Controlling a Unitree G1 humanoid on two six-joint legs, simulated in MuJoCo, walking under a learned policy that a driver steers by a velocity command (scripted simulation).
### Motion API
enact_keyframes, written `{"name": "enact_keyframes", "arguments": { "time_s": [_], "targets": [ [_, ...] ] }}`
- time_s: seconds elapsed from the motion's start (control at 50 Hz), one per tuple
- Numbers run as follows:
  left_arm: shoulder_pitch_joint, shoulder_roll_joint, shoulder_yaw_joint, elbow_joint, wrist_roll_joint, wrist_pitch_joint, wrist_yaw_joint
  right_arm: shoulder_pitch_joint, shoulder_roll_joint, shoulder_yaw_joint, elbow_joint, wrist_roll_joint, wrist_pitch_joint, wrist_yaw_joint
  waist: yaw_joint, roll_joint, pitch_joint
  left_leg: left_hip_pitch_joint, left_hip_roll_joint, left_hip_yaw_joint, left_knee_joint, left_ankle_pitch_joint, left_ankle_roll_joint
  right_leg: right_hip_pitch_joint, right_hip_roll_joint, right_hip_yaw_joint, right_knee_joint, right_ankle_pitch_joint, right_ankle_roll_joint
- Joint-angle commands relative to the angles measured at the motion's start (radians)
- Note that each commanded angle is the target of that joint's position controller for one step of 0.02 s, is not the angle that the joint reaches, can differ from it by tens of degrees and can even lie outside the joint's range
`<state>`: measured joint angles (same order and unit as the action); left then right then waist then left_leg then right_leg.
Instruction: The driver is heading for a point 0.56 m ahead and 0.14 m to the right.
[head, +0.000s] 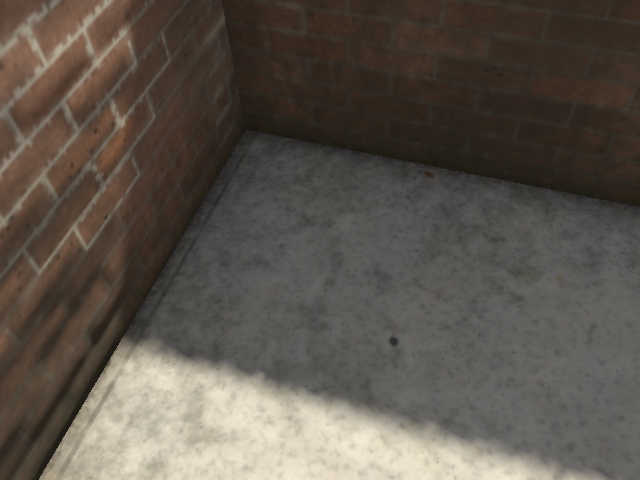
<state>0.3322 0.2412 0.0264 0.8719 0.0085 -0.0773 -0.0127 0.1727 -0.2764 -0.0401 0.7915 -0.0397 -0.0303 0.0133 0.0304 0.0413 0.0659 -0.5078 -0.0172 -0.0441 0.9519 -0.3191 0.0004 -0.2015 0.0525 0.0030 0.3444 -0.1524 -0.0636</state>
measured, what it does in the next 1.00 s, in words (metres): steps on the spot, turning right: left foot, then right foot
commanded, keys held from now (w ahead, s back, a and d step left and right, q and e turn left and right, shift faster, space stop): e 0.78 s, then q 0.22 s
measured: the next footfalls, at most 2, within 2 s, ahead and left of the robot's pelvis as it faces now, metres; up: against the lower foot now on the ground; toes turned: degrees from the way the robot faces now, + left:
left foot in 0.20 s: +0.17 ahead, +0.10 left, +0.00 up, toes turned -8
right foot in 0.64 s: +0.04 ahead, -0.09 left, +0.00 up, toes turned -23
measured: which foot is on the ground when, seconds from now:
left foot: up 0.00-0.18, down 0.20-0.64, up 0.66-1.00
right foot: down 0.00-0.20, up 0.22-0.62, down 0.64-1.00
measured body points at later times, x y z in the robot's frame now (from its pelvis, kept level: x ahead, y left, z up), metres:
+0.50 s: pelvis +0.06 +0.02 -0.01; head +0.09 +0.03 +0.44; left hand +0.24 +0.26 -0.13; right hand +0.10 -0.27 -0.11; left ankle +0.13 +0.10 -0.75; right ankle +0.01 -0.09 -0.69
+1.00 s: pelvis +0.03 -0.01 +0.00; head +0.04 -0.03 +0.44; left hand +0.26 +0.15 -0.11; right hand -0.03 -0.28 -0.14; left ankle +0.09 +0.11 -0.72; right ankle +0.00 -0.08 -0.75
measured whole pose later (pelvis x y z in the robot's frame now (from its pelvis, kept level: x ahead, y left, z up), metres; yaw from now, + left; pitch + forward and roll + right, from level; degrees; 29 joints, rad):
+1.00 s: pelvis +0.03 -0.01 +0.00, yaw -27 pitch -1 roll +0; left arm 0.18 0.23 0.01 0.77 0.03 0.02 0.02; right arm 0.25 -0.27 -0.04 0.83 -0.01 0.07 -0.01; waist -0.01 0.03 0.04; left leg -0.31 0.01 -0.01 0.70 -0.39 -0.01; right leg -0.18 0.09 0.04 0.41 -0.21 -0.08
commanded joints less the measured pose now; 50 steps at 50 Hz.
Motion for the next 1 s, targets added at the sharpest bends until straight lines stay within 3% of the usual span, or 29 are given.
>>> {"name": "enact_keyframes", "arguments": {
  "time_s": [0.02,0.12,0.18,0.2,0.22,0.24,0.26,0.28,0.3,0.34,0.38,0.44,0.5,0.56,0.6,0.62,0.64,0.66,0.68,0.72,0.76,0.82,0.9,0.94,1.0],
  "targets": [
    [-0.014,0.154,0.035,-0.044,-0.002,0.003,0.006,0.071,-0.022,0.008,-0.026,0.011,0.007,-0.006,-0.05,-0.164,-0.131,0.086,-0.01,0.046,-0.134,0.071,-0.026,0.054,-0.195,0.136,-0.011,0.849,-0.137],
    [0.021,0.175,0.054,-0.038,0.001,0.041,0.011,-0.015,-0.051,0.012,-0.046,0.027,0.014,-0.034,-0.019,-0.17,-0.121,0.152,-0.026,0.032,-0.279,0.103,-0.012,0.032,-0.203,0.232,0.047,0.635,-0.119],
    [-0.03,0.18,0.065,-0.059,-0.012,0.062,0.021,0.05,-0.063,0.007,-0.033,0.021,-0.006,-0.05,-0.066,-0.138,-0.094,0.309,-0.005,0.005,-0.53,0.22,0.018,-0.038,-0.167,0.303,0.144,0.373,-0.064],
    [-0.02,0.14,0.057,-0.081,-0.018,0.062,0.021,0.087,-0.116,-0.005,-0.033,0.007,-0.017,-0.06,-0.061,-0.046,-0.131,0.425,0.139,-0.111,-0.572,0.327,0.051,-0.116,-0.116,0.283,0.246,0.181,-0.022],
    [0.049,0.059,0.041,-0.099,-0.013,0.062,0.024,0.097,-0.186,-0.015,-0.052,0.008,-0.015,-0.066,-0.02,0.161,-0.173,0.533,0.383,-0.306,-0.564,0.706,0.122,-0.224,0.014,0.139,0.461,-0.316,0.015],
    [0.101,0.116,0.057,-0.088,-0.006,0.082,0.035,0.117,-0.193,-0.028,-0.045,0.033,0.007,-0.062,-0.039,0.228,-0.235,0.507,0.477,-0.422,-0.594,0.748,0.265,-0.285,0.076,0.027,0.65,-0.563,0.026],
    [0.085,0.155,0.068,-0.068,0.015,0.099,0.035,0.09,-0.131,-0.014,-0.06,0.038,0.015,-0.06,-0.024,0.093,-0.173,0.455,0.425,-0.371,-0.624,0.629,0.273,-0.31,0.025,0.054,0.759,-0.504,0.034],
    [0.043,0.149,0.074,-0.064,0.019,0.11,0.028,0.029,-0.08,0.0,-0.072,0.034,0.016,-0.061,-0.01,0.047,-0.117,0.392,0.358,-0.274,-0.642,0.537,0.242,-0.311,-0.002,0.061,0.787,-0.422,0.048],
    [0.027,0.137,0.075,-0.068,0.016,0.121,0.022,-0.018,-0.063,0.006,-0.083,0.024,0.021,-0.063,0.008,0.055,-0.091,0.35,0.308,-0.192,-0.66,0.496,0.211,-0.301,-0.018,0.056,0.791,-0.372,0.07],
    [0.019,0.126,0.074,-0.072,0.013,0.139,0.009,-0.026,-0.075,0.001,-0.084,0.015,0.02,-0.068,0.009,0.099,-0.09,0.321,0.256,-0.085,-0.66,0.53,0.202,-0.278,-0.017,0.028,0.813,-0.304,0.099],
    [-0.005,0.12,0.072,-0.087,0.005,0.148,0.001,0.0,-0.081,-0.004,-0.077,0.013,0.017,-0.066,0.0,0.093,-0.112,0.342,0.261,-0.046,-0.654,0.531,0.211,-0.274,-0.016,0.019,0.784,-0.282,0.111],
    [-0.066,0.108,0.063,-0.118,0.007,0.16,-0.011,0.024,-0.099,-0.014,-0.068,0.012,0.019,-0.062,-0.023,0.105,-0.111,0.361,0.287,-0.025,-0.662,0.413,0.222,-0.272,-0.04,0.004,0.671,-0.275,0.111],
    [-0.116,0.099,0.051,-0.15,0.003,0.164,-0.024,0.02,-0.126,-0.026,-0.068,0.005,0.025,-0.049,-0.039,0.123,-0.111,0.325,0.298,0.01,-0.655,0.307,0.214,-0.184,-0.053,-0.03,0.517,-0.287,0.09],
    [-0.128,0.113,0.05,-0.173,-0.003,0.158,-0.028,0.03,-0.159,-0.041,-0.062,0.003,0.033,-0.038,-0.046,0.136,-0.125,0.321,0.325,0.023,-0.613,0.326,0.203,-0.111,-0.042,-0.07,0.4,-0.3,0.061],
    [-0.086,0.107,0.049,-0.17,-0.003,0.146,-0.029,0.016,-0.176,-0.05,-0.061,0.015,0.042,-0.035,-0.011,0.109,-0.132,0.283,0.317,0.065,-0.537,0.305,0.155,-0.005,-0.028,-0.092,0.221,-0.202,0.032],
    [-0.056,0.122,0.052,-0.16,0.001,0.136,-0.023,0.041,-0.17,-0.053,-0.051,0.016,0.048,-0.033,0.0,0.053,-0.126,0.22,0.296,0.105,-0.463,0.229,0.095,0.076,-0.023,-0.057,0.095,-0.124,0.015],
    [-0.048,0.193,0.067,-0.164,0.014,0.124,-0.011,0.084,-0.122,-0.046,-0.05,0.011,0.056,-0.025,-0.006,-0.167,-0.087,0.081,0.207,0.2,-0.25,0.016,0.012,0.123,-0.183,0.201,-0.088,-0.138,-0.021],
    [-0.048,0.354,0.103,-0.193,0.015,0.121,-0.008,0.022,-0.062,-0.026,-0.131,0.015,0.066,-0.038,0.0,-0.381,-0.02,-0.148,0.016,0.193,-0.1,-0.31,-0.051,0.068,-0.442,0.562,-0.118,0.149,-0.159],
    [0.002,0.32,0.108,-0.177,0.023,0.122,0.002,-0.054,-0.101,-0.03,-0.134,0.005,0.079,-0.049,0.054,-0.24,-0.027,-0.121,0.045,0.05,0.062,-0.291,-0.043,0.027,-0.429,0.508,-0.096,0.188,-0.225],
    [-0.133,0.223,0.077,-0.192,0.01,0.127,0.014,0.003,-0.106,-0.037,-0.1,0.033,0.075,-0.037,-0.04,-0.163,-0.007,-0.085,0.061,0.003,0.08,-0.106,-0.028,-0.01,-0.278,0.333,-0.079,0.112,-0.163],
    [-0.175,0.186,0.067,-0.21,-0.001,0.121,0.017,0.049,-0.127,-0.047,-0.072,0.007,0.068,-0.029,-0.052,-0.182,-0.062,-0.066,0.04,0.02,0.117,-0.037,-0.029,0.045,-0.212,0.276,-0.046,0.242,-0.142],
    [-0.131,0.165,0.06,-0.201,-0.006,0.108,0.014,0.07,-0.101,-0.041,-0.059,0.018,0.075,-0.022,-0.041,-0.13,-0.118,-0.057,0.036,0.027,0.107,-0.025,-0.042,0.126,-0.223,0.259,-0.03,0.344,-0.152],
    [-0.104,0.107,0.028,-0.169,0.013,0.093,0.029,0.049,-0.062,-0.022,-0.042,0.023,0.09,-0.022,-0.013,-0.154,-0.102,0.06,0.052,0.026,-0.104,-0.036,-0.036,0.122,-0.231,0.229,-0.054,0.278,-0.141],
    [-0.108,0.106,0.016,-0.149,0.024,0.089,0.034,0.048,-0.049,-0.013,-0.027,0.028,0.092,-0.021,-0.004,-0.161,-0.086,0.174,0.038,0.032,-0.23,-0.058,-0.021,0.072,-0.23,0.208,-0.058,0.22,-0.131],
    [-0.114,0.171,0.029,-0.127,0.021,0.094,0.042,0.054,-0.085,-0.019,-0.02,0.038,0.086,-0.024,-0.007,-0.157,-0.06,0.223,0.002,0.043,-0.313,-0.092,0.003,0.057,-0.255,0.228,-0.014,0.246,-0.14]
  ]
}}
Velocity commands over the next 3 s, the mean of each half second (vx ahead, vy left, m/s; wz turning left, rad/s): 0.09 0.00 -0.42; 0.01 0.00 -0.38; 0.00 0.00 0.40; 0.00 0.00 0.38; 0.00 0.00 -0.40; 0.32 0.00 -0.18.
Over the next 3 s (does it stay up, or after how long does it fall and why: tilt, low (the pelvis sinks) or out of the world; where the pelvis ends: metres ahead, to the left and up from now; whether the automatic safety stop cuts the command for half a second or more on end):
stays up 0.11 -0.04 -0.01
